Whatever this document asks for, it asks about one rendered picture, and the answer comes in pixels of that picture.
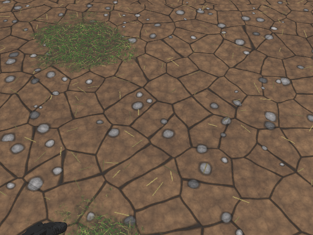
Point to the robot left hand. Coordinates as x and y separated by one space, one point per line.
49 228

